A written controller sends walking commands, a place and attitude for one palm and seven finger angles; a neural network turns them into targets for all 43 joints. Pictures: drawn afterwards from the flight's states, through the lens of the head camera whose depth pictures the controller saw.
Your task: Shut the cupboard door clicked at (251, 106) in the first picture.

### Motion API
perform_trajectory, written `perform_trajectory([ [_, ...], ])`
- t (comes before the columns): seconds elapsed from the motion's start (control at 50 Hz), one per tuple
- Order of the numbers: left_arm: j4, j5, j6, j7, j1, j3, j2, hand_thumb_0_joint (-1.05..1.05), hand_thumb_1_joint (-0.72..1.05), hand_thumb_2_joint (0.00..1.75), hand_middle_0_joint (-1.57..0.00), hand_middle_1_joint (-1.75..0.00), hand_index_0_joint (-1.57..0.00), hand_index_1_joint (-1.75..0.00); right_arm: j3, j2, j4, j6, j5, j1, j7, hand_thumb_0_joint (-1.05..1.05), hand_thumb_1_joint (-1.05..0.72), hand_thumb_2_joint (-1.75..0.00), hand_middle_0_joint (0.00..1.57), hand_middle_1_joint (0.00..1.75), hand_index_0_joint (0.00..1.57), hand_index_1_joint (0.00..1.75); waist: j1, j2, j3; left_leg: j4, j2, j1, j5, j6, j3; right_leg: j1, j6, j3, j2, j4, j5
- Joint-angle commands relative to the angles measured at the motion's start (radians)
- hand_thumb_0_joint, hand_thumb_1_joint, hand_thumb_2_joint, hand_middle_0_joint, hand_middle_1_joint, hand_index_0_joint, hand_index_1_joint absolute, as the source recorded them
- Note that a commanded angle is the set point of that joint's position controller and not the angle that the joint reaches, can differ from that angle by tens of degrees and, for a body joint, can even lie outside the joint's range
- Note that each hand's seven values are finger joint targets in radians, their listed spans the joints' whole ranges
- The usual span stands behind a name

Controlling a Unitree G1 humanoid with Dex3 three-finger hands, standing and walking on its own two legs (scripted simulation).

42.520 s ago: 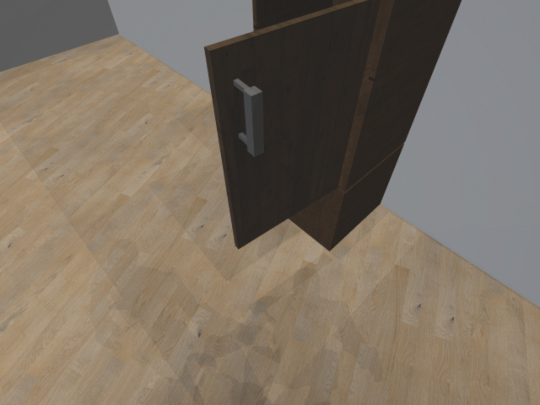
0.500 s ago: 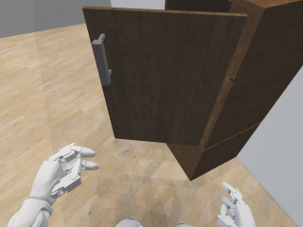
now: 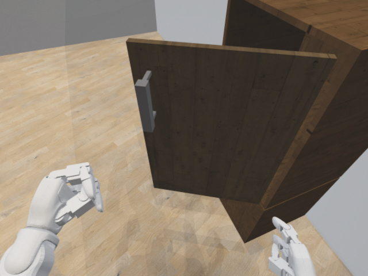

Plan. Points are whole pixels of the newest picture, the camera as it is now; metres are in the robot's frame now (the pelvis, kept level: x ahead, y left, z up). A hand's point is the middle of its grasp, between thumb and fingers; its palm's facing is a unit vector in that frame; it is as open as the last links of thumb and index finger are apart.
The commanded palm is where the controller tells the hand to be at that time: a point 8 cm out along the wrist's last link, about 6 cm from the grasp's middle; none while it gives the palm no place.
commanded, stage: raise the hand and make a fist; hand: left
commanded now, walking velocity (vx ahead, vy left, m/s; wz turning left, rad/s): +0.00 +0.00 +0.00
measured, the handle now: (148, 102) +0.46 +0.14 +0.15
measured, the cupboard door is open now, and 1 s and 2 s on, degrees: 58 58 58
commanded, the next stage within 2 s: bring the fist close to the handle in 0.64 s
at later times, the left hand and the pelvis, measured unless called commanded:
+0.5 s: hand (101, 201) +0.21 +0.17 +0.13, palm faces -0.05 -1.00 -0.05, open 3.1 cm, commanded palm +0.18 +0.22 +0.15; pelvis -0.02 -0.02 +0.02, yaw -1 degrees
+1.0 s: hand (109, 177) +0.24 +0.16 +0.15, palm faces -0.01 -1.00 -0.08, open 3.1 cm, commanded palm +0.22 +0.20 +0.15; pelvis -0.02 -0.03 +0.02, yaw +0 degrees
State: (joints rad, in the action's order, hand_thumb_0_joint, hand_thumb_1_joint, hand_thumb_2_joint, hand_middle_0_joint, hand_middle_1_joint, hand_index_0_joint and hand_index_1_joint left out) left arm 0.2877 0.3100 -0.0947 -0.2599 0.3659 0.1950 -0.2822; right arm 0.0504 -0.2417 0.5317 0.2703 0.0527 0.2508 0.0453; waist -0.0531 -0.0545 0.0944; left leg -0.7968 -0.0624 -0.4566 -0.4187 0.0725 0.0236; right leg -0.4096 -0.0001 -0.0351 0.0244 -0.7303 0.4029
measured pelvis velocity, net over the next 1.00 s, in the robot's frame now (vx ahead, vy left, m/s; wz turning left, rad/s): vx -0.02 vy -0.03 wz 0.00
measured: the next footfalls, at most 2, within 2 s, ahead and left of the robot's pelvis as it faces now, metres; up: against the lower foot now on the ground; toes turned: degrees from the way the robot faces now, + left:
none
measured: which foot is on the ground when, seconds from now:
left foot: down 0.00-1.00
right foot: down 0.00-1.00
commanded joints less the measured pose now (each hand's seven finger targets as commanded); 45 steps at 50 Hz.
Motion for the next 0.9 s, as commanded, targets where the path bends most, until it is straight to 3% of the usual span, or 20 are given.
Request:
perform_trajectory([
  [0.0,0.174,0.001,0.042,-0.037,-0.096,0.032,-0.115,0.0,0.9,0.9,-1.3,-1.5,-1.3,-1.5,-0.049,-0.133,-0.15,0.031,0.011,-0.046,0.019,0.0,-0.9,-0.9,0.2,0.3,0.2,0.3,0.031,0.024,0.109,0.157,0.085,0.169,0.524,-0.08,0.077,0.054,0.019,-0.035,0.001,0.077,-0.402],
  [0.06,0.22,0.006,0.055,-0.017,-0.178,0.118,-0.2,0.0,0.9,0.9,-1.3,-1.5,-1.3,-1.5,-0.04,-0.13,-0.153,0.016,0.004,-0.071,0.029,0.0,-0.9,-0.9,0.2,0.3,0.2,0.3,0.015,0.022,0.131,0.184,0.076,0.188,0.462,-0.076,0.073,0.096,0.027,-0.03,0.001,0.101,-0.381],
  [0.14,0.251,0.028,0.022,0.005,-0.261,0.15,-0.197,0.0,0.9,0.9,-1.3,-1.5,-1.3,-1.5,-0.028,-0.11,-0.15,0.013,0.005,-0.093,0.031,0.0,-0.9,-0.9,0.2,0.3,0.2,0.3,0.01,-0.024,0.173,0.205,0.071,0.24,0.469,-0.078,0.066,0.124,0.03,-0.032,0.002,0.116,-0.382],
  [0.16,0.241,0.028,0.021,0.008,-0.279,0.15,-0.204,0.0,0.9,0.9,-1.3,-1.5,-1.3,-1.5,-0.026,-0.113,-0.138,0.012,0.004,-0.096,0.03,0.0,-0.9,-0.9,0.2,0.3,0.2,0.3,0.012,-0.007,0.161,0.208,0.073,0.239,0.457,-0.076,0.066,0.135,0.033,-0.028,0.003,0.127,-0.381],
  [0.22,0.182,0.031,0.049,-0.013,-0.322,0.09,-0.157,0.0,0.9,0.9,-1.3,-1.5,-1.3,-1.5,-0.02,-0.115,-0.124,0.017,0.014,-0.111,0.029,0.0,-0.9,-0.9,0.2,0.3,0.2,0.3,0.023,-0.06,0.098,0.241,0.074,0.237,0.391,-0.077,0.072,0.114,0.032,-0.032,0.0,0.154,-0.327],
  [0.3,0.046,0.03,0.146,-0.051,-0.219,0.061,-0.122,0.0,0.9,0.9,-1.3,-1.5,-1.3,-1.5,-0.024,-0.126,-0.126,0.006,0.027,-0.119,0.032,0.0,-0.9,-0.9,0.2,0.3,0.2,0.3,0.018,0.055,0.003,0.273,0.07,0.171,0.26,-0.054,0.061,0.117,0.029,-0.018,-0.006,0.208,-0.265],
  [0.34,0.081,0.023,0.171,-0.05,-0.216,0.079,-0.141,0.0,0.9,0.9,-1.3,-1.5,-1.3,-1.5,-0.027,-0.125,-0.139,-0.001,0.028,-0.136,0.031,0.0,-0.9,-0.9,0.2,0.3,0.2,0.3,0.013,0.046,0.014,0.285,0.067,0.176,0.237,-0.051,0.06,0.126,0.028,-0.014,-0.008,0.215,-0.241],
  [0.36,0.108,0.016,0.169,-0.039,-0.227,0.117,-0.191,0.0,0.9,0.9,-1.3,-1.5,-1.3,-1.5,-0.029,-0.131,-0.14,-0.005,0.025,-0.141,0.03,0.0,-0.9,-0.9,0.2,0.3,0.2,0.3,0.005,0.06,0.027,0.281,0.066,0.176,0.241,-0.047,0.053,0.149,0.029,-0.001,-0.013,0.224,-0.237],
  [0.38,0.14,0.015,0.164,-0.032,-0.24,0.109,-0.173,0.0,0.9,0.9,-1.3,-1.5,-1.3,-1.5,-0.026,-0.121,-0.153,-0.007,0.023,-0.149,0.03,0.0,-0.9,-0.9,0.2,0.3,0.2,0.3,0.003,0.031,0.048,0.284,0.061,0.189,0.243,-0.043,0.046,0.152,0.029,-0.001,-0.012,0.222,-0.232],
  [0.44,0.226,0.021,0.097,0.009,-0.301,0.153,-0.206,0.0,0.9,0.9,-1.3,-1.5,-1.3,-1.5,-0.021,-0.11,-0.154,0.005,0.011,-0.15,0.031,0.0,-0.9,-0.9,0.2,0.3,0.2,0.3,0.0,0.005,0.088,0.285,0.056,0.219,0.251,-0.046,0.046,0.161,0.029,-0.003,-0.006,0.219,-0.219],
  [0.46,0.237,0.021,0.069,0.027,-0.305,0.184,-0.243,0.0,0.9,0.9,-1.3,-1.5,-1.3,-1.5,-0.022,-0.113,-0.145,0.01,0.005,-0.147,0.032,0.0,-0.9,-0.9,0.2,0.3,0.2,0.3,-0.003,0.017,0.077,0.278,0.057,0.21,0.249,-0.045,0.044,0.161,0.03,0.009,-0.007,0.226,-0.212],
  [0.48,0.241,0.022,0.044,0.033,-0.316,0.16,-0.207,0.0,0.9,0.9,-1.3,-1.5,-1.3,-1.5,-0.02,-0.105,-0.144,0.016,0.004,-0.143,0.031,0.0,-0.9,-0.9,0.2,0.3,0.2,0.3,0.002,-0.005,0.093,0.28,0.054,0.218,0.247,-0.043,0.038,0.163,0.029,0.007,-0.007,0.223,-0.207],
  [0.52,0.186,0.019,0.015,0.037,-0.307,0.13,-0.173,0.0,0.9,0.9,-1.3,-1.5,-1.3,-1.5,-0.02,-0.106,-0.124,0.028,0.007,-0.131,0.029,0.0,-0.9,-0.9,0.2,0.3,0.2,0.3,0.015,-0.014,0.044,0.285,0.056,0.214,0.212,-0.046,0.04,0.129,0.028,0.002,-0.003,0.231,-0.177],
  [0.54,0.168,0.013,0.01,0.032,-0.31,0.103,-0.156,0.0,0.9,0.9,-1.3,-1.5,-1.3,-1.5,-0.021,-0.109,-0.116,0.033,0.011,-0.133,0.029,0.0,-0.9,-0.9,0.2,0.3,0.2,0.3,0.023,-0.047,0.017,0.286,0.055,0.208,0.181,-0.046,0.037,0.113,0.028,0.009,-0.005,0.24,-0.147],
  [0.64,0.087,-0.001,0.069,-0.014,-0.262,0.047,-0.14,0.0,0.9,0.9,-1.3,-1.5,-1.3,-1.5,-0.028,-0.123,-0.11,0.046,0.02,-0.126,0.036,0.0,-0.9,-0.9,0.2,0.3,0.2,0.3,0.028,0.011,-0.028,0.29,0.053,0.179,0.122,-0.034,0.035,0.108,0.02,0.033,-0.017,0.277,-0.09],
  [0.72,0.106,0.017,0.082,-0.024,-0.277,0.107,-0.186,0.0,0.9,0.9,-1.3,-1.5,-1.3,-1.5,-0.03,-0.123,-0.119,0.049,0.015,-0.141,0.043,0.0,-0.9,-0.9,0.2,0.3,0.2,0.3,0.016,0.089,0.006,0.266,0.046,0.168,0.154,-0.027,0.023,0.138,0.008,0.067,-0.03,0.297,-0.074],
  [0.76,0.115,0.019,0.056,-0.002,-0.383,0.149,-0.239,0.0,0.9,0.9,-1.3,-1.5,-1.3,-1.5,-0.029,-0.128,-0.103,0.049,0.011,-0.144,0.049,0.0,-0.9,-0.9,0.2,0.3,0.2,0.3,0.022,0.095,0.001,0.257,0.049,0.164,0.157,-0.03,0.027,0.135,0.008,0.082,-0.032,0.299,-0.052],
  [0.78,0.119,0.02,0.045,0.003,-0.423,0.114,-0.192,0.0,0.9,0.9,-1.3,-1.5,-1.3,-1.5,-0.026,-0.117,-0.106,0.054,0.011,-0.154,0.049,0.0,-0.9,-0.9,0.2,0.3,0.2,0.3,0.027,0.051,0.004,0.258,0.045,0.176,0.149,-0.029,0.022,0.124,0.008,0.082,-0.033,0.3,-0.039],
  [0.82,0.067,0.02,0.022,0.021,-0.482,0.131,-0.204,0.0,0.9,0.9,-1.3,-1.5,-1.3,-1.5,-0.024,-0.117,-0.085,0.06,0.01,-0.142,0.051,0.0,-0.9,-0.9,0.2,0.3,0.2,0.3,0.033,0.039,0.002,0.263,0.046,0.184,0.143,-0.031,0.027,0.116,0.01,0.07,-0.028,0.292,-0.042],
  [0.88,0.01,0.003,0.012,0.021,-0.521,0.096,-0.188,0.0,0.9,0.9,-1.3,-1.5,-1.3,-1.5,-0.024,-0.118,-0.071,0.065,0.013,-0.131,0.05,0.0,-0.9,-0.9,0.2,0.3,0.2,0.3,0.038,0.006,0.024,0.264,0.047,0.194,0.154,-0.031,0.027,0.121,0.014,0.069,-0.03,0.278,-0.078],
])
